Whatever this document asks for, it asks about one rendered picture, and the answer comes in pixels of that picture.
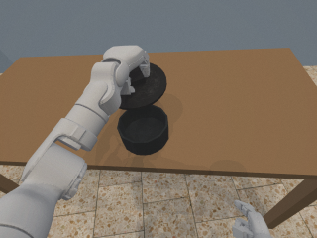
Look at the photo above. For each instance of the table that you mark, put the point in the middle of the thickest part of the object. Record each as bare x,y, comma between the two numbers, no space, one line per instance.
237,113

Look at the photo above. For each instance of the lid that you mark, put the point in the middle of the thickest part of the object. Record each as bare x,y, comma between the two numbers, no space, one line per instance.
148,90

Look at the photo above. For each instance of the right robot hand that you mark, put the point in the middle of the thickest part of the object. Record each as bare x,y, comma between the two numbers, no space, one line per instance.
255,225

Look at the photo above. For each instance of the left robot forearm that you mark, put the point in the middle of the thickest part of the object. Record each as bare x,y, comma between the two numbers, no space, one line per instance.
99,100

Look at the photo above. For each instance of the pot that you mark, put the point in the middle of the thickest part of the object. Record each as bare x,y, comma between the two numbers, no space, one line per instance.
144,131

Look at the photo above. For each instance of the left robot hand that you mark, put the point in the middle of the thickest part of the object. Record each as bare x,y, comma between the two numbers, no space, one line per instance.
134,56

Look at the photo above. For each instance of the left robot upper arm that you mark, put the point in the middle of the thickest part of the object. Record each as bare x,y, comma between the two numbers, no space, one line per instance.
27,211

